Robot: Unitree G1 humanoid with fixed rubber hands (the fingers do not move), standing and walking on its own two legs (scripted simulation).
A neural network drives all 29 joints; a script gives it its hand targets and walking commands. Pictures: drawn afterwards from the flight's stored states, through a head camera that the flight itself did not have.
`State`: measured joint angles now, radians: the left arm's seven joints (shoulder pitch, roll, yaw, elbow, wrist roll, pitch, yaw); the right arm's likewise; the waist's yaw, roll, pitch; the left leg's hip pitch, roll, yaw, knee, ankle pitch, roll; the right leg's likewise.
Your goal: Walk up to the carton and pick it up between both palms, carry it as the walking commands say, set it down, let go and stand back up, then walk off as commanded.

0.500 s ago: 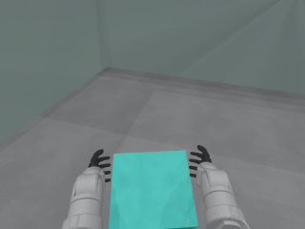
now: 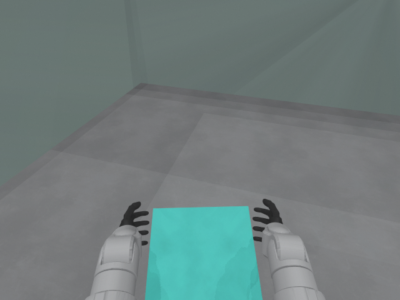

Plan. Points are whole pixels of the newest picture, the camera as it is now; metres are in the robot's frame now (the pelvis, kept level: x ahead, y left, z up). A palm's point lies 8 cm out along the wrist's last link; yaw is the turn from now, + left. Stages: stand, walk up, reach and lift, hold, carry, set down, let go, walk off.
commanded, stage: hold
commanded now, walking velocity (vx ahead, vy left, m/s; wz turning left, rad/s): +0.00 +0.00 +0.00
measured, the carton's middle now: (201, 260) +0.28 -0.01 -0.08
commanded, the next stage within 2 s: carry in 0.48 s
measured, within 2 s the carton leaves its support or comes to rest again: neither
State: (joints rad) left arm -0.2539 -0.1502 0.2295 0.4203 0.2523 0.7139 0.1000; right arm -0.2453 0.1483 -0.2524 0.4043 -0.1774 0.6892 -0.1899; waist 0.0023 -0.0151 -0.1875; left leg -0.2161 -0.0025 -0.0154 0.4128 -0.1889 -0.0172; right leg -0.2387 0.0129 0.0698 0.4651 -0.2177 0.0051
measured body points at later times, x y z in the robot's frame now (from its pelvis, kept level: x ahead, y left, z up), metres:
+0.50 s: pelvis -0.02 +0.00 +0.00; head -0.11 +0.00 +0.44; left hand +0.28 +0.16 +0.05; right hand +0.29 -0.16 +0.05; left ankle +0.02 +0.13 -0.74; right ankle +0.02 -0.12 -0.74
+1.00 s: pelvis -0.06 +0.05 -0.02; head -0.04 +0.03 +0.43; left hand +0.26 +0.19 +0.05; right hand +0.27 -0.11 +0.06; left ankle +0.02 +0.13 -0.74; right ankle -0.10 -0.06 -0.72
